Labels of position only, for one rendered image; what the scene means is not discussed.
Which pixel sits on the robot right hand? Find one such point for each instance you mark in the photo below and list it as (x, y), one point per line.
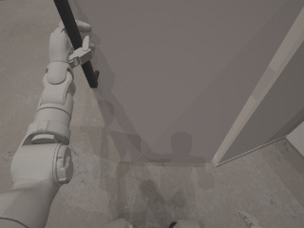
(249, 220)

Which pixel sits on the fridge door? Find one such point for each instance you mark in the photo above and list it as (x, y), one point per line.
(175, 74)

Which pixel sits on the handle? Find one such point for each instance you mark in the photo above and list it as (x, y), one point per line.
(74, 35)

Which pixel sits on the robot left upper arm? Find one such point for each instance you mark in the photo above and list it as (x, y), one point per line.
(38, 172)

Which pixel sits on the left robot forearm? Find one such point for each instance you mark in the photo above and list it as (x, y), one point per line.
(54, 110)

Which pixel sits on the robot left hand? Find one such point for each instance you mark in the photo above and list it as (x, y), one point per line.
(60, 49)

